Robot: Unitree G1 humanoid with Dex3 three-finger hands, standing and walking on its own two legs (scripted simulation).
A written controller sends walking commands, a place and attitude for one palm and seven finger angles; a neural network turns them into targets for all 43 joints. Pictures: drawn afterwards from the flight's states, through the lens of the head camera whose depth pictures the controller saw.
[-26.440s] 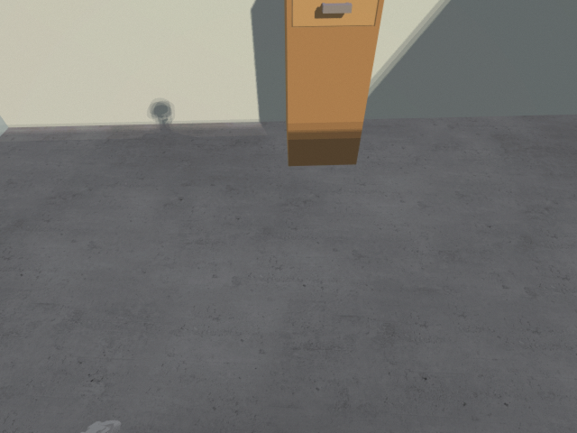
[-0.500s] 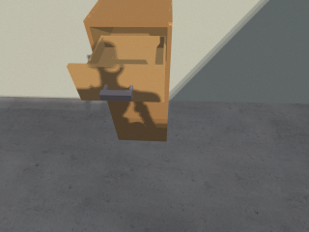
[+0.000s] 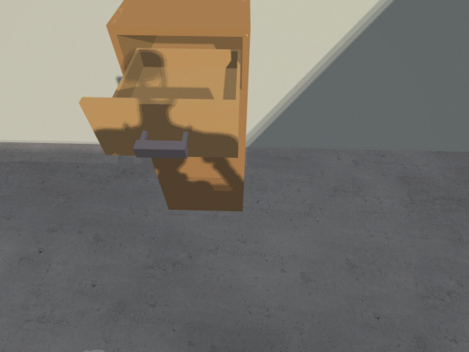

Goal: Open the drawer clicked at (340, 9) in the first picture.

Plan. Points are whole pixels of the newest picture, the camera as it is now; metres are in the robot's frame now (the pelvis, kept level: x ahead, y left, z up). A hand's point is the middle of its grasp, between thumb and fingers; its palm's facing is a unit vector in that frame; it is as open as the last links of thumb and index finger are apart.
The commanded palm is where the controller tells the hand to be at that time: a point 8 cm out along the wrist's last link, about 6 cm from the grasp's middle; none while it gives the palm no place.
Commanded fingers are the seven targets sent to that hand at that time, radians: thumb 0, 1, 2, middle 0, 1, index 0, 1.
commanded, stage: look to check the result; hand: left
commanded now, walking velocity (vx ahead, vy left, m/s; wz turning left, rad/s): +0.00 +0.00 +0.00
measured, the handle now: (163, 142) +0.52 +0.18 +0.03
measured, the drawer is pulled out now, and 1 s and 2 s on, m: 0.29 0.29 0.29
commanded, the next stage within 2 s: stand and wait in 0.38 s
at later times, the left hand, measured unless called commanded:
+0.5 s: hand out of the picture +0.10 +0.24 -0.16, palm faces -0.03 -0.94 -0.35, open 7.3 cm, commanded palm none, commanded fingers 0.00 0.90 0.90 -0.20 -0.30 -0.20 -0.30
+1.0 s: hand out of the picture +0.11 +0.23 -0.16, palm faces -0.05 -0.94 -0.34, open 7.3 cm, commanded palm none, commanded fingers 0.00 0.90 0.90 -0.20 -0.30 -0.20 -0.30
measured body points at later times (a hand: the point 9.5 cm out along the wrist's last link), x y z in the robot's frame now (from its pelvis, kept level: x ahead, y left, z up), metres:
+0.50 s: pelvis +0.02 -0.01 +0.00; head +0.05 -0.01 +0.45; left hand +0.10 +0.29 -0.13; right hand +0.10 -0.29 -0.14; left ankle +0.02 +0.11 -0.75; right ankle -0.01 -0.10 -0.75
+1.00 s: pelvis +0.03 -0.01 +0.00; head +0.06 -0.01 +0.45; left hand +0.11 +0.28 -0.13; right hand +0.10 -0.30 -0.14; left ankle +0.02 +0.11 -0.75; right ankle -0.01 -0.10 -0.75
